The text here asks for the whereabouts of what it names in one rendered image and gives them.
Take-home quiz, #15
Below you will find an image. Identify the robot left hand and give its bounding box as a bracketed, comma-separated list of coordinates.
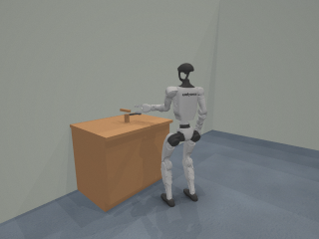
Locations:
[135, 104, 152, 114]

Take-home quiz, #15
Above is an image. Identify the right robot forearm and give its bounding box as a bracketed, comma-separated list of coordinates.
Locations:
[195, 114, 207, 130]

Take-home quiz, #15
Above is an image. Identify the robot right hand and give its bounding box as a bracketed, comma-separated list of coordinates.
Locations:
[194, 127, 201, 135]

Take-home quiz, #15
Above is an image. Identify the left robot forearm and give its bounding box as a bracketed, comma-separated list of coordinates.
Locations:
[151, 105, 165, 113]

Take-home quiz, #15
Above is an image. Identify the counter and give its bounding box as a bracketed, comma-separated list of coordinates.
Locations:
[70, 109, 173, 212]

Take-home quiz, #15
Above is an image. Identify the robot right upper arm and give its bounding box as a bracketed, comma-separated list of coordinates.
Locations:
[196, 87, 207, 116]

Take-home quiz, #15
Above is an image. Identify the robot left upper arm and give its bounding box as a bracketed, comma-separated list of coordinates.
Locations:
[163, 86, 178, 112]

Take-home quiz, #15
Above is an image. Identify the robot right shin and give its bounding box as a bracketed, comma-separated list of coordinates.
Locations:
[183, 159, 195, 195]

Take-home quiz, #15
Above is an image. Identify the left robot thigh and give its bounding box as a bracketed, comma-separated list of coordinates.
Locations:
[161, 132, 181, 171]

